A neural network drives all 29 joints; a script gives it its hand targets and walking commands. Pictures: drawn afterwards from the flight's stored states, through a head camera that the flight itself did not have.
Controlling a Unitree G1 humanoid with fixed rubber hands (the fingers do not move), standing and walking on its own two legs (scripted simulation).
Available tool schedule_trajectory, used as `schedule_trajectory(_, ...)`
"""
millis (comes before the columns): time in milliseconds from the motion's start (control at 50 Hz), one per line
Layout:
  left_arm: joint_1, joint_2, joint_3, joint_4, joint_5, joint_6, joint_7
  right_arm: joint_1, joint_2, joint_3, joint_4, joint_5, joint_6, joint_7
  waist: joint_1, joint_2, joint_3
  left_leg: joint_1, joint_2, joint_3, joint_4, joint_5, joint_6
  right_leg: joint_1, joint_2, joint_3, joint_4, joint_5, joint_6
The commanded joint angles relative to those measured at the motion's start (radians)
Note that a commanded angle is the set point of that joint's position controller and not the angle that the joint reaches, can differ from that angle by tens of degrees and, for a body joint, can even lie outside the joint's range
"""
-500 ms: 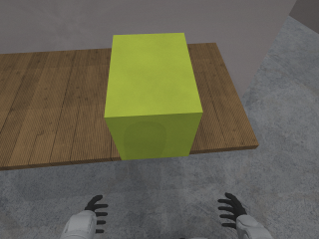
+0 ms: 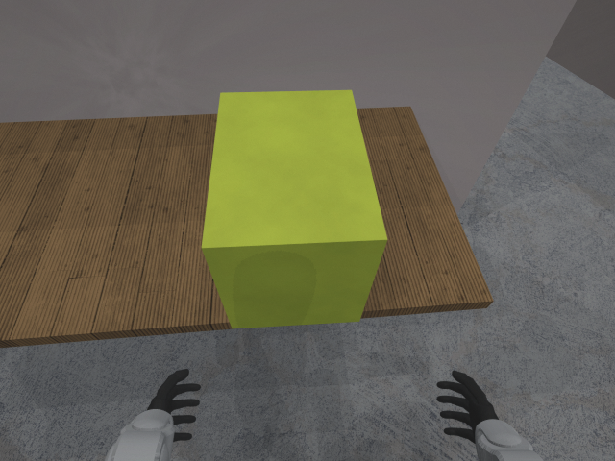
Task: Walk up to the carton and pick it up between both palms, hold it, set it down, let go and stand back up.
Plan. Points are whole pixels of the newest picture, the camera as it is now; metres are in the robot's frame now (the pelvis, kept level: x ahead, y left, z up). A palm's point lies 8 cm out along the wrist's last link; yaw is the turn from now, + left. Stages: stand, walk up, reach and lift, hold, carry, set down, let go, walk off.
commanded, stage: let go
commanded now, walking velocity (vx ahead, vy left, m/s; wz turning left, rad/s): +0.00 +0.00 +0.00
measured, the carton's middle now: (291, 209) +0.47 +0.04 +0.00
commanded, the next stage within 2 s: stand in 0.68 s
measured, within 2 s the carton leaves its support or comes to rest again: neither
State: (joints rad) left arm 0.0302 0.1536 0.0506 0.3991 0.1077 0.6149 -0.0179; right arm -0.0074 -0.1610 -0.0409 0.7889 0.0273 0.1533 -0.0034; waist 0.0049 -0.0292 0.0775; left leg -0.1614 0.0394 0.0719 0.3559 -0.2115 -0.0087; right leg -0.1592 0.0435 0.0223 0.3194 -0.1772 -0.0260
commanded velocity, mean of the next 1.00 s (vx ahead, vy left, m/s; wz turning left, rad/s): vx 0.00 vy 0.00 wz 0.00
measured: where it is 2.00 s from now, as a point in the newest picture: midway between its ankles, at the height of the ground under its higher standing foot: outside the picture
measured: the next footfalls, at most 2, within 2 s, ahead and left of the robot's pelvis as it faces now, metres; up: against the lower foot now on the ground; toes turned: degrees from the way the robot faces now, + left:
none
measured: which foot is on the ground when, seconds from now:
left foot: down 0.00-1.00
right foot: down 0.00-1.00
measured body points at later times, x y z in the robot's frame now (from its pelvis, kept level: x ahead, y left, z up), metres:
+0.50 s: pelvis -0.03 +0.00 -0.01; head -0.04 +0.01 +0.44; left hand +0.14 +0.23 -0.09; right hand +0.14 -0.22 -0.10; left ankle -0.02 +0.12 -0.75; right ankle -0.01 -0.10 -0.75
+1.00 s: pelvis +0.00 +0.02 -0.01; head +0.00 +0.03 +0.44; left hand +0.08 +0.25 -0.13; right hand +0.06 -0.21 -0.15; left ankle -0.02 +0.12 -0.75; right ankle -0.01 -0.10 -0.75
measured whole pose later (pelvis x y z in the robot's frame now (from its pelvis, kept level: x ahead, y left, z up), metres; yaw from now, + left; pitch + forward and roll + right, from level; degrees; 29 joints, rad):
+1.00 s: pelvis +0.00 +0.02 -0.01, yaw +3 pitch +2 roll -1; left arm 0.34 0.17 0.01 0.73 0.03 -0.07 0.01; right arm 0.34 -0.15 -0.05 0.90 -0.02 -0.05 0.03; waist 0.01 0.00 -0.06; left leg -0.25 0.00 0.02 0.50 -0.28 0.03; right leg -0.21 0.00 -0.03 0.43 -0.26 0.00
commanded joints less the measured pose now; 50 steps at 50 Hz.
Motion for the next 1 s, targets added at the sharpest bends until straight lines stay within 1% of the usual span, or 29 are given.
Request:
schedule_trajectory(0, 0.039, 0.121, -0.018, -0.176, -0.032, -0.049, -0.003, 0.013, -0.143, -0.013, -0.162, 0.022, -0.036, 0.022, 0.012, 0.016, -0.234, 0.175, -0.033, -0.023, -0.019, 0.410, -0.019, 0.109, -0.013, 0.028, -0.030, 0.424, 0.005)
schedule_trajectory(60, 0.079, 0.139, -0.027, -0.188, -0.043, -0.110, -0.007, 0.046, -0.120, -0.015, -0.168, 0.021, -0.082, 0.049, 0.011, 0.025, -0.184, 0.166, -0.036, -0.020, -0.018, 0.350, -0.016, 0.065, -0.025, 0.038, -0.039, 0.350, 0.005)
schedule_trajectory(140, 0.116, 0.161, -0.027, -0.182, -0.060, -0.244, -0.002, 0.069, -0.100, -0.038, -0.142, -0.004, -0.206, 0.071, 0.006, 0.033, -0.160, 0.129, -0.035, -0.015, 0.005, 0.265, -0.005, 0.005, -0.036, 0.045, -0.022, 0.241, 0.004)
schedule_trajectory(220, 0.130, 0.174, -0.034, -0.140, -0.088, -0.357, 0.012, 0.069, -0.088, -0.056, -0.109, -0.038, -0.317, 0.071, 0.003, 0.030, -0.136, 0.067, -0.027, -0.011, 0.022, 0.156, 0.001, -0.045, -0.041, 0.042, 0.001, 0.118, 0.000)
schedule_trajectory(260, 0.128, 0.181, -0.041, -0.126, -0.100, -0.390, 0.020, 0.066, -0.087, -0.069, -0.094, -0.054, -0.352, 0.067, 0.003, 0.028, -0.120, 0.040, -0.022, -0.008, 0.020, 0.098, 0.001, -0.062, -0.039, 0.036, 0.010, 0.055, 0.000)
schedule_trajectory(320, 0.120, 0.190, -0.052, -0.112, -0.117, -0.412, 0.031, 0.058, -0.089, -0.090, -0.080, -0.076, -0.380, 0.061, 0.002, 0.026, -0.102, 0.001, -0.015, -0.005, 0.008, 0.018, 0.005, -0.072, -0.034, 0.026, 0.022, -0.022, -0.002)
schedule_trajectory(380, 0.112, 0.194, -0.061, -0.103, -0.128, -0.413, 0.041, 0.050, -0.089, -0.107, -0.073, -0.093, -0.387, 0.057, 0.003, 0.029, -0.092, -0.038, -0.010, -0.004, -0.008, -0.045, 0.009, -0.061, -0.030, 0.019, 0.034, -0.069, -0.004)
schedule_trajectory(440, 0.110, 0.194, -0.066, -0.101, -0.134, -0.409, 0.049, 0.048, -0.087, -0.118, -0.075, -0.102, -0.388, 0.058, 0.006, 0.031, -0.090, -0.074, -0.007, -0.002, -0.021, -0.079, 0.015, -0.035, -0.027, 0.016, 0.048, -0.086, -0.007)
schedule_trajectory(540, 0.113, 0.190, -0.067, -0.093, -0.136, -0.407, 0.054, 0.054, -0.080, -0.118, -0.076, -0.106, -0.387, 0.062, 0.011, 0.030, -0.091, -0.106, -0.006, 0.002, -0.033, -0.090, 0.022, 0.001, -0.028, 0.019, 0.058, -0.091, -0.009)
schedule_trajectory(660, 0.113, 0.187, -0.067, -0.090, -0.134, -0.406, 0.053, 0.060, -0.075, -0.111, -0.074, -0.099, -0.386, 0.067, 0.013, 0.027, -0.093, -0.097, -0.007, 0.003, -0.033, -0.077, 0.022, 0.001, -0.032, 0.023, 0.053, -0.090, -0.008)
schedule_trajectory(680, 0.280, 0.145, -0.027, 0.049, -0.016, -0.566, 0.037, 0.255, -0.036, -0.049, 0.017, -0.028, -0.257, 0.046, 0.044, 0.129, -0.068, -0.204, 0.069, -0.132, -0.020, -0.211, 0.055, -0.020, -0.123, 0.100, -0.029, -0.144, 0.019)
schedule_trajectory(700, 0.286, 0.190, -0.021, 0.068, -0.019, -0.629, 0.029, 0.285, -0.040, -0.054, -0.002, -0.024, -0.200, 0.035, 0.010, 0.024, -0.007, -0.188, 0.050, -0.115, 0.012, -0.216, 0.049, -0.080, -0.135, 0.128, -0.041, -0.214, 0.016)
schedule_trajectory(720, 0.231, 0.174, -0.021, 0.071, -0.027, -0.664, 0.020, 0.265, -0.059, -0.050, -0.023, -0.033, -0.185, 0.033, -0.002, -0.023, -0.025, -0.145, 0.054, -0.117, 0.038, -0.131, 0.049, -0.110, -0.135, 0.141, -0.038, -0.181, 0.009)
schedule_trajectory(740, 0.204, 0.146, -0.024, 0.080, -0.038, -0.682, 0.015, 0.258, -0.079, -0.049, -0.030, -0.042, -0.187, 0.036, -0.007, -0.015, -0.062, -0.140, 0.054, -0.124, 0.043, -0.109, 0.051, -0.099, -0.131, 0.136, -0.028, -0.146, 0.005)
schedule_trajectory(760, 0.198, 0.129, -0.025, 0.090, -0.050, -0.690, 0.014, 0.259, -0.097, -0.051, -0.028, -0.045, -0.195, 0.038, -0.005, -0.002, -0.095, -0.137, 0.053, -0.129, 0.042, -0.099, 0.053, -0.079, -0.128, 0.128, -0.018, -0.109, 0.004)
schedule_trajectory(780, 0.208, 0.125, -0.024, 0.112, -0.057, -0.695, 0.015, 0.259, -0.108, -0.051, -0.022, -0.049, -0.203, 0.041, 0.003, 0.007, -0.125, -0.129, 0.049, -0.137, 0.045, -0.087, 0.053, -0.063, -0.121, 0.111, 0.000, -0.075, 0.004)
schedule_trajectory(820, 0.241, 0.125, -0.019, 0.151, -0.065, -0.703, 0.020, 0.261, -0.099, -0.043, -0.011, -0.054, -0.216, 0.043, 0.016, 0.044, -0.146, -0.134, 0.054, -0.153, 0.041, -0.037, 0.056, -0.032, -0.118, 0.087, 0.032, 0.001, 0.002)
schedule_trajectory(840, 0.255, 0.126, -0.017, 0.170, -0.067, -0.707, 0.023, 0.269, -0.095, -0.040, -0.003, -0.054, -0.219, 0.043, 0.019, 0.050, -0.148, -0.135, 0.054, -0.156, 0.042, -0.009, 0.056, -0.023, -0.120, 0.081, 0.042, 0.030, 0.001)
schedule_trajectory(900, 0.287, 0.121, -0.012, 0.227, -0.075, -0.710, 0.032, 0.312, -0.100, -0.036, 0.029, -0.051, -0.222, 0.035, 0.016, 0.047, -0.150, -0.119, 0.055, -0.161, 0.051, 0.081, 0.060, -0.014, -0.121, 0.063, 0.061, 0.086, 0.000)
schedule_trajectory(980, 0.334, 0.113, -0.007, 0.310, -0.084, -0.703, 0.045, 0.368, -0.102, -0.034, 0.075, -0.050, -0.219, 0.019, 0.012, 0.046, -0.133, -0.092, 0.060, -0.165, 0.059, 0.185, 0.066, -0.013, -0.123, 0.042, 0.069, 0.129, 0.004)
